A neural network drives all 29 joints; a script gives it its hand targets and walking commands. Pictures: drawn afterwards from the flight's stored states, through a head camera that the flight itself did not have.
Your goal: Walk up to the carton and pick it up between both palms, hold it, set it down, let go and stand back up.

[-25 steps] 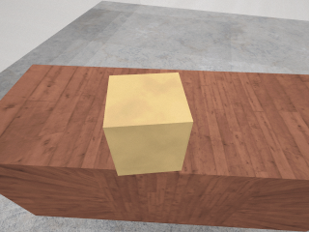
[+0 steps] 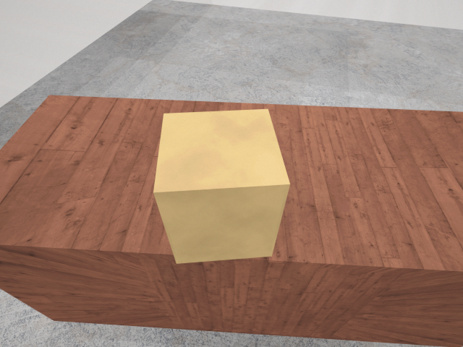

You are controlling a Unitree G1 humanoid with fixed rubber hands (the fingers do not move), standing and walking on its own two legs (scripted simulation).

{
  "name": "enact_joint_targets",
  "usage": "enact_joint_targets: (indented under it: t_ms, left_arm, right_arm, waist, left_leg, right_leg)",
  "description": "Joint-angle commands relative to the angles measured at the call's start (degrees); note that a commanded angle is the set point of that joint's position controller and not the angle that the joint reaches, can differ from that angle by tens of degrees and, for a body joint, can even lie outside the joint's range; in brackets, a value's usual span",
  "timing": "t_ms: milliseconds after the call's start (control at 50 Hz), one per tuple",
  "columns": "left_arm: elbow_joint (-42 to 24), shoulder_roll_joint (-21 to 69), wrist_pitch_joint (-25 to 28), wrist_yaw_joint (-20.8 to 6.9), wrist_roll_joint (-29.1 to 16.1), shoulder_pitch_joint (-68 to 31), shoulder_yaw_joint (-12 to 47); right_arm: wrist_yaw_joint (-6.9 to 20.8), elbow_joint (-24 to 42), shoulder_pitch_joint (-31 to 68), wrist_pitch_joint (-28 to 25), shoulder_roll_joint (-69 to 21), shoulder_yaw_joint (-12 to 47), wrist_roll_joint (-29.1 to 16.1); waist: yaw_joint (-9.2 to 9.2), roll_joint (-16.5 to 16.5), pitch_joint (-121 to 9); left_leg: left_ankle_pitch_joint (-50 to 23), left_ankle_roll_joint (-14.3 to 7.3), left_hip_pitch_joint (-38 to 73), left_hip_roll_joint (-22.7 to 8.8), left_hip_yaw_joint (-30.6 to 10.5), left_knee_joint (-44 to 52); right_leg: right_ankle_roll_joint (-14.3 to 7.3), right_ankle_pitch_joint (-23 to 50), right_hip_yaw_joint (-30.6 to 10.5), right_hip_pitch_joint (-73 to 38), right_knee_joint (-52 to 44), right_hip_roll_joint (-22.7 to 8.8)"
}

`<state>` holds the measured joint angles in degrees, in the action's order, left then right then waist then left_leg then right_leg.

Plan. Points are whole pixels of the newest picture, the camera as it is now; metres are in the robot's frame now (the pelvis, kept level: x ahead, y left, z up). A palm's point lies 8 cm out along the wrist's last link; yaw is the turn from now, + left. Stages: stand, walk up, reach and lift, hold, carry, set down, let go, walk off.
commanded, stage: stand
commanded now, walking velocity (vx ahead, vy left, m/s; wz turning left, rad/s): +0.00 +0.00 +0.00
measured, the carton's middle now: (220, 188) +0.42 +0.03 +0.02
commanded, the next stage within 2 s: none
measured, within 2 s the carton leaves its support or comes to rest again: neither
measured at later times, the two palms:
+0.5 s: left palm out of the picture +0.01 +0.23 -0.14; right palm out of the picture +0.02 -0.23 -0.14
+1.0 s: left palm out of the picture +0.01 +0.23 -0.14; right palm out of the picture +0.02 -0.23 -0.14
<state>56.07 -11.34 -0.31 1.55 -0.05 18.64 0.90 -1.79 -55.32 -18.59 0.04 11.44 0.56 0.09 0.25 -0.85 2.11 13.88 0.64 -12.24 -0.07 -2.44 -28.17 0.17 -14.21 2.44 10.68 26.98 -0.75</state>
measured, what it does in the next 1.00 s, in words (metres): stands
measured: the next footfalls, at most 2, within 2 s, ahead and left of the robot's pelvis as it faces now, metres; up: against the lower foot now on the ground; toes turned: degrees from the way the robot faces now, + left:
none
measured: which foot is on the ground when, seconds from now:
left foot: down 0.00-1.00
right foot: down 0.00-1.00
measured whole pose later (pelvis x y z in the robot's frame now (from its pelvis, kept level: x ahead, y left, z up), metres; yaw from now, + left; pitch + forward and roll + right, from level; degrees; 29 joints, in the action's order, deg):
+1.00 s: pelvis +0.01 +0.00 +0.00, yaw +0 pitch -2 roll +0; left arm 58.7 -10.0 0.0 2.3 -0.2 18.0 0.9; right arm -2.5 -59.4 -17.1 0.0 10.2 0.5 0.0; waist 0.2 -0.9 2.9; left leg 14.1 0.9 -10.2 -0.3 -2.4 -26.2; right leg 0.1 -14.5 2.3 8.7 25.2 -0.6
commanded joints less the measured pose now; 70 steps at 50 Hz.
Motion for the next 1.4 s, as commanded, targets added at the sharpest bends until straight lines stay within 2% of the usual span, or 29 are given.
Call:
enact_joint_targets:
  t_ms: [0,80,120,200,400,500,520,700,820,960,980,1020,1120,1180,1380]
  left_arm:
    - [-2.55,-7.97,1.01,0.47,0.01,3.23,-1.89]
    - [-2.41,-7.93,1.02,0.55,0.02,2.93,-2.0]
    - [-2.14,-7.79,1.02,0.57,-0.02,3.01,-1.96]
    - [-1.97,-7.73,0.98,0.62,-0.03,2.97,-1.98]
    - [-1.03,-6.91,1.01,0.75,0.01,3.45,-1.91]
    - [-0.99,-7.29,1.05,0.87,-0.14,3.01,-1.85]
    - [-0.89,-7.13,1.03,0.87,-0.09,3.08,-1.87]
    - [-0.25,-6.21,0.91,0.99,-0.06,3.44,-1.73]
    - [0.07,-6.45,1.16,1.07,-0.11,3.14,-1.79]
    - [0.67,-5.89,1.07,1.19,-0.18,3.6,-1.62]
    - [0.86,-5.82,1.05,1.18,-0.17,3.7,-1.63]
    - [0.87,-6.47,1.1,1.19,-0.15,3.33,-1.78]
    - [0.91,-6.03,1.2,1.26,-0.13,3.35,-1.54]
    - [1.05,-6.11,1.12,1.24,-0.21,3.3,-1.66]
    - [1.85,-5.57,1.25,1.32,-0.19,3.99,-1.53]
  right_arm:
    - [-0.5,2.67,-3.35,-1.09,7.6,-1.91,0.03]
    - [-0.53,2.16,-3.08,-1.08,7.11,-1.75,0.04]
    - [-0.58,1.93,-3.46,-1.12,7.05,-1.73,-0.01]
    - [-0.56,1.69,-2.83,-1.08,6.97,-1.79,0.01]
    - [-0.83,0.54,-2.84,-1.07,6.84,-1.78,0.02]
    - [-0.86,0.24,-2.89,-1.11,6.33,-1.63,0.04]
    - [-0.87,0.14,-2.73,-1.02,6.46,-1.68,0.01]
    - [-1.0,-0.57,-2.24,-0.97,6.4,-1.73,-0.05]
    - [-1.04,-1.27,-2.56,-1.07,5.96,-1.63,0.03]
    - [-1.12,-1.74,-2.24,-0.96,5.55,-1.55,-0.03]
    - [-1.14,-1.83,-1.86,-0.91,5.75,-1.66,-0.05]
    - [-1.16,-2.31,-2.53,-0.91,5.46,-1.57,0.01]
    - [-1.24,-2.55,-2.45,-1.02,5.25,-1.41,0.02]
    - [-1.24,-2.64,-2.09,-0.95,5.27,-1.46,-0.11]
    - [-1.32,-3.34,-2.37,-0.92,5.0,-1.36,-0.06]
  waist:
    - [-0.09,0.36,2.46]
    - [-0.08,-0.22,3.03]
    - [-0.08,1.16,2.61]
    - [0.07,0.06,2.95]
    - [0.05,-0.02,2.41]
    - [0.01,0.87,2.52]
    - [0.05,-0.05,2.85]
    - [0.1,0.85,2.79]
    - [-0.18,0.25,2.37]
    - [0.12,0.48,2.75]
    - [0.06,-0.24,3.31]
    - [-0.1,1.12,3.47]
    - [-0.09,0.24,2.42]
    - [0.14,-0.02,2.3]
    - [0.09,0.68,2.43]
  left_leg:
    - [-3.67,-1.22,-2.36,-4.28,-4.82,6.37]
    - [-4.45,-1.15,-2.83,-4.29,-4.67,6.48]
    - [-4.57,-1.1,-2.55,-4.4,-4.83,6.54]
    - [-4.23,-0.83,-2.4,-4.31,-4.56,6.49]
    - [-5.75,-0.94,-1.42,-4.45,-4.42,6.64]
    - [-7.69,-0.72,-1.14,-4.51,-4.23,6.59]
    - [-7.19,-0.73,-1.31,-4.45,-4.21,6.53]
    - [-6.04,-0.73,-1.03,-4.51,-4.18,7.03]
    - [-8.48,-0.63,-0.26,-4.75,-4.06,6.97]
    - [-8.03,-0.55,0.02,-4.67,-4.01,7.12]
    - [-7.96,-0.55,-0.23,-4.58,-3.91,6.97]
    - [-8.31,-0.32,0.03,-4.66,-3.77,7.01]
    - [-10.26,-0.4,0.62,-4.86,-3.7,7.0]
    - [-8.52,-0.38,0.09,-4.83,-3.68,7.26]
    - [-9.62,-0.22,0.91,-4.73,-3.55,6.77]
  right_leg:
    - [-1.52,1.65,-5.95,1.42,-6.56,-4.93]
    - [-1.46,2.66,-5.87,0.82,-6.5,-4.92]
    - [-1.45,2.63,-5.63,0.61,-6.53,-4.92]
    - [-1.48,2.13,-5.77,1.0,-6.8,-5.01]
    - [-1.33,3.78,-5.71,0.49,-6.8,-4.97]
    - [-1.34,5.3,-5.36,0.18,-6.54,-4.99]
    - [-1.28,4.91,-5.67,0.09,-6.73,-5.04]
    - [-1.31,4.19,-5.63,0.12,-7.26,-4.96]
    - [-1.21,6.56,-5.56,-0.96,-6.94,-5.07]
    - [-1.13,5.68,-5.48,-0.51,-7.3,-5.0]
    - [-1.14,5.78,-5.62,-0.35,-7.46,-5.11]
    - [-1.11,5.77,-5.46,-0.2,-7.62,-5.05]
    - [-1.2,8.23,-5.37,-1.2,-6.98,-5.25]
    - [-1.06,6.94,-5.36,-1.07,-7.25,-5.06]
    - [-1.23,7.61,-5.55,-1.06,-7.48,-5.27]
